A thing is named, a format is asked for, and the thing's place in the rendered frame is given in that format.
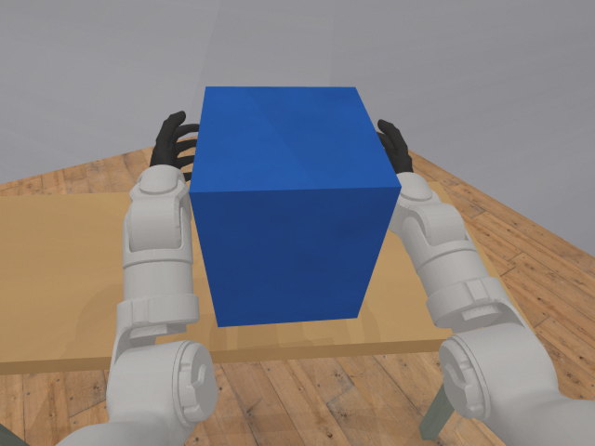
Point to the robot right forearm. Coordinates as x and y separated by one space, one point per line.
461 294

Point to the right robot upper arm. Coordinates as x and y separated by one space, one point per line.
500 375

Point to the left robot upper arm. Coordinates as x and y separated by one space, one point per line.
157 394

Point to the table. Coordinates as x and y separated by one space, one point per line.
61 278

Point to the robot left forearm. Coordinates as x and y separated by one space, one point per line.
157 262

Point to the right robot hand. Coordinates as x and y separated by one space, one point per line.
395 147

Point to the left robot hand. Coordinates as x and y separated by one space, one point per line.
166 150

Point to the carton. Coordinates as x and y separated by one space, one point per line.
292 194

